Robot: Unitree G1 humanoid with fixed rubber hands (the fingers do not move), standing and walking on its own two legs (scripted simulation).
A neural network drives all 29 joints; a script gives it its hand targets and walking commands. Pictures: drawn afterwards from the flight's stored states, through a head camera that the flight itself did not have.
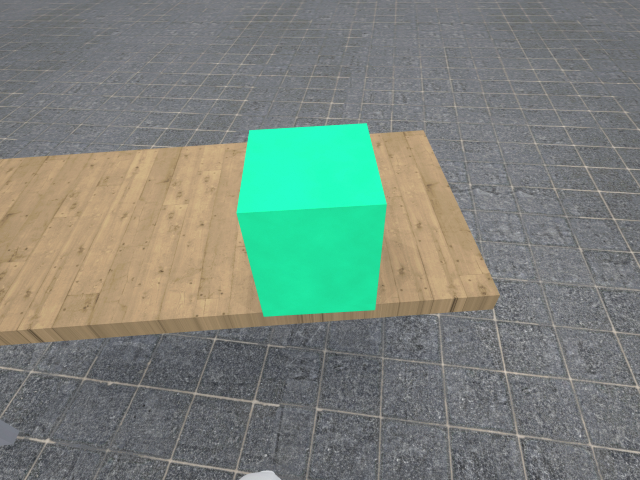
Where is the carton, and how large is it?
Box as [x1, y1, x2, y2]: [237, 123, 386, 316]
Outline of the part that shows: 366,123 249,130 237,206 237,216 264,316 374,309 386,203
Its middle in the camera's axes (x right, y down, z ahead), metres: -0.01 -0.03 +0.68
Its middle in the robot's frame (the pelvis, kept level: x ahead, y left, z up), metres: +0.53 +0.02 +0.01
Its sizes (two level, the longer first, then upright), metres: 0.210 0.200 0.250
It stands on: a table, 0.66 m high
